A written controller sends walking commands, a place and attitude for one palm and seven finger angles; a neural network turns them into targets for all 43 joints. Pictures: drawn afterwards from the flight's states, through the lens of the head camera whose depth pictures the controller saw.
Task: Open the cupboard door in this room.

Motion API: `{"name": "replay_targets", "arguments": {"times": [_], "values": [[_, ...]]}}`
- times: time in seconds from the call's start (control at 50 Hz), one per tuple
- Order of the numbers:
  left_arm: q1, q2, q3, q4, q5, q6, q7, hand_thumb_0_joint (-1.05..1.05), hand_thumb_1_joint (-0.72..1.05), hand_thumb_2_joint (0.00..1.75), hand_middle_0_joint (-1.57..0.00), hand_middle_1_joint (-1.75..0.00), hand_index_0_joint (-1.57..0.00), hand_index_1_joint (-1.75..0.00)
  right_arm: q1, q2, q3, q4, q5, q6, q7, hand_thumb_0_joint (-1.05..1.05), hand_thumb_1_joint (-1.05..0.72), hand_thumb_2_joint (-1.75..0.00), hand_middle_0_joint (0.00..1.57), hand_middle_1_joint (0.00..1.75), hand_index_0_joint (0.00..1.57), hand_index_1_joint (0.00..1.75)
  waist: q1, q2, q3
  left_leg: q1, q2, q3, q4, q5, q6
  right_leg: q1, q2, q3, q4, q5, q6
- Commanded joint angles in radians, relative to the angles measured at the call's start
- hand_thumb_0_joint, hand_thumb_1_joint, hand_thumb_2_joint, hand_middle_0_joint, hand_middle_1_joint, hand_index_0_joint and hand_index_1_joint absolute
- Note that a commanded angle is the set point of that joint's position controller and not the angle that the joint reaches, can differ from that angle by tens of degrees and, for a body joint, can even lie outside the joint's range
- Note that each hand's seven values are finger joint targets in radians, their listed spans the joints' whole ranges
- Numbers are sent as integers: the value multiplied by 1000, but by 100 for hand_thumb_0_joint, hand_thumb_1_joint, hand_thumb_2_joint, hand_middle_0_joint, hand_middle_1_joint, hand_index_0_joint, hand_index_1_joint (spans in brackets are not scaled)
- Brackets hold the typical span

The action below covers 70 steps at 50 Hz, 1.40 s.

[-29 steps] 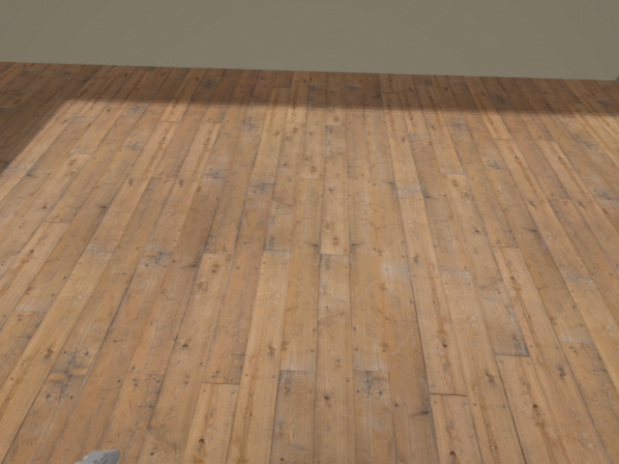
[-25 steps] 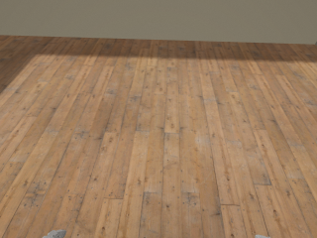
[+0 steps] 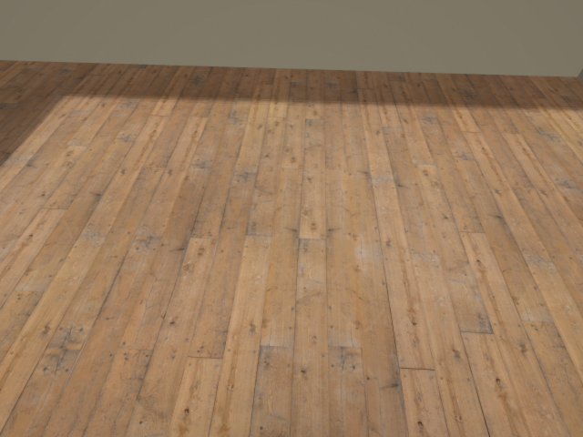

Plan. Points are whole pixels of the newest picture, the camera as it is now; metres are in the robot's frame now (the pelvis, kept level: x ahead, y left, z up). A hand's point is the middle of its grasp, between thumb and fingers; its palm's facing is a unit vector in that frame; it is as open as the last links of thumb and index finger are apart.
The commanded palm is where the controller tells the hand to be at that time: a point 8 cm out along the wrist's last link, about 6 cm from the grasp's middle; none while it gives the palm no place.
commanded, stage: stand and wait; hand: left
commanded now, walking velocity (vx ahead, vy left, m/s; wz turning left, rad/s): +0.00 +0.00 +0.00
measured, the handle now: out of the picture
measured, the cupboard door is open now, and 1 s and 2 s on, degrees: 0 0 0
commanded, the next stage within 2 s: turn or walk to find it in 0.32 s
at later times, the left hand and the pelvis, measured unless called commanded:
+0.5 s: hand out of the picture +0.08 +0.24 -0.16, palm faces +0.00 -0.95 -0.33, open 7.4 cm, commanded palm none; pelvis -0.01 -0.01 +0.00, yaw +2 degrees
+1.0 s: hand out of the picture +0.02 +0.20 -0.17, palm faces +0.21 -0.94 -0.27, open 7.4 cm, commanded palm none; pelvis -0.03 -0.02 -0.01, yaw +12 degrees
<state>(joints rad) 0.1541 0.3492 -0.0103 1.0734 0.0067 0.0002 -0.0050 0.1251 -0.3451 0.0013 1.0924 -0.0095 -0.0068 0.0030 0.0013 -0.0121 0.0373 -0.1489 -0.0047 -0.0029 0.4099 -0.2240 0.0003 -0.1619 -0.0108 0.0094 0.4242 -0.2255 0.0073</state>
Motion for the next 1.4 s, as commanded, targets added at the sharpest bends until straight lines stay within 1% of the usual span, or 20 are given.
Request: {"name": "replay_targets", "arguments": {"times": [0.0,0.4,0.6,0.64,0.66,0.68,0.7,0.72,0.84,0.94,0.96,0.98,1.0,1.04,1.1,1.24,1.32,1.34,1.36,1.38], "values": [[-68,202,45,-66,4,-25,15,0,90,90,-20,-30,-20,-30,-68,-204,-43,-62,0,-28,-15,0,-90,-90,20,30,20,30,-2,15,-64,0,115,-101,-82,104,35,7,-108,98,-85,91,-38],[-46,158,44,-67,4,-10,21,0,90,90,-20,-30,-20,-30,-37,-151,-33,-59,-3,-11,-7,0,-90,-90,20,30,20,30,4,11,-39,-67,107,-112,-45,117,27,-6,-124,79,-66,51,-25],[9,118,60,-165,12,24,39,0,90,90,-20,-30,-20,-30,73,-53,-51,-135,-5,35,-3,0,-90,-90,20,30,20,30,-13,-103,-64,-153,39,-66,227,57,8,-104,-265,99,-14,67,-90],[-11,103,64,-193,14,27,42,0,90,90,-20,-30,-20,-30,107,-47,-59,-143,-6,34,-1,0,-90,-90,20,30,20,30,-30,-52,-63,-135,63,-105,180,77,20,-149,-235,42,57,16,-68],[-21,81,63,-203,13,31,40,0,90,90,-20,-30,-20,-30,117,-58,-62,-149,-10,32,2,0,-90,-90,20,30,20,30,-36,41,-49,-151,97,-198,104,100,46,-178,-166,-21,142,-61,-31],[-25,46,61,-214,8,34,40,0,90,90,-20,-30,-20,-30,126,-89,-70,-160,-17,27,1,0,-90,-90,20,30,20,30,-41,179,-26,-184,183,-389,-35,105,101,-199,-54,-89,296,-149,17],[-20,28,59,-226,7,30,40,0,90,90,-20,-30,-20,-30,137,-116,-79,-170,-13,18,-5,0,-90,-90,20,30,20,30,-38,260,-39,-137,257,-533,-113,216,176,-257,-5,-70,449,-282,30],[-11,24,63,-227,8,28,43,0,90,90,-20,-30,-20,-30,146,-116,-85,-171,-11,16,-15,0,-90,-90,20,30,20,30,-37,247,-59,-92,275,-559,-115,289,219,-296,-18,-9,555,-338,25],[24,-42,63,-221,-4,19,36,0,90,90,-20,-30,-20,-30,143,-80,-96,-183,-15,23,-30,0,-90,-90,20,30,20,30,-29,154,-139,22,197,-444,-14,435,208,-259,0,5,425,-291,38],[112,-37,74,-207,-6,15,41,0,90,90,-20,-30,-20,-30,126,-63,-106,-199,-10,36,-19,0,-90,-90,20,30,20,30,2,158,-138,-104,113,-424,15,286,128,-16,31,-24,65,-96,34],[149,-10,83,-201,-2,9,45,0,90,90,-20,-30,-20,-30,114,-40,-106,-209,-3,37,-15,0,-90,-90,20,30,20,30,21,113,-135,-220,77,-386,67,165,85,114,-21,7,-47,-20,24],[167,69,100,-201,13,2,51,0,90,90,-20,-30,-20,-30,115,17,-98,-229,4,39,-8,0,-90,-90,20,30,20,30,27,-106,-107,-422,-28,-230,256,-78,13,217,-240,215,-145,-86,-46],[131,127,107,-224,19,1,52,0,90,90,-20,-30,-20,-30,92,33,-100,-254,-7,40,-8,0,-90,-90,20,30,20,30,34,-246,-45,-500,-95,-82,486,-303,-35,104,-456,397,-186,23,-149],[60,74,99,-236,16,-3,54,0,90,90,-20,-30,-20,-30,59,11,-113,-229,-11,58,2,0,-90,-90,20,30,20,30,2,-171,27,-426,-17,-104,714,-252,-23,-105,-378,287,-174,35,-171],[9,25,83,-244,21,-9,48,0,90,90,-20,-30,-20,-30,115,32,-107,-190,-8,61,13,0,-90,-90,20,30,20,30,-41,-134,43,-406,10,-33,778,-152,-46,-97,-286,81,-109,186,-143],[170,82,96,-191,29,-2,44,0,90,90,-20,-30,-20,-30,-28,52,-78,-224,1,52,14,0,-90,-90,20,30,20,30,46,-184,0,-295,7,62,426,-233,-50,35,-309,25,-12,467,-154],[143,92,105,-185,19,6,42,0,90,90,-20,-30,-20,-30,66,24,-78,-201,1,33,9,0,-90,-90,20,30,20,30,-6,-150,-82,-69,2,89,62,-30,-27,15,-282,-57,156,484,-70],[145,64,99,-199,10,11,38,0,90,90,-20,-30,-20,-30,117,-41,-89,-193,-5,21,9,0,-90,-90,20,30,20,30,-35,-10,-136,111,97,-7,-16,197,8,-114,-231,-116,304,321,-13],[152,-10,86,-234,6,15,30,0,90,90,-20,-30,-20,-30,154,-140,-111,-191,-10,16,6,0,-90,-90,20,30,20,30,-42,288,-150,244,365,-335,-18,629,137,-377,-103,-161,509,-285,61],[100,-14,73,-251,15,26,35,0,90,90,-20,-30,-20,-30,197,-158,-117,-177,-1,21,-4,0,-90,-90,20,30,20,30,-66,229,-156,197,423,-337,-16,761,221,-390,-93,-76,637,-433,59]]}}
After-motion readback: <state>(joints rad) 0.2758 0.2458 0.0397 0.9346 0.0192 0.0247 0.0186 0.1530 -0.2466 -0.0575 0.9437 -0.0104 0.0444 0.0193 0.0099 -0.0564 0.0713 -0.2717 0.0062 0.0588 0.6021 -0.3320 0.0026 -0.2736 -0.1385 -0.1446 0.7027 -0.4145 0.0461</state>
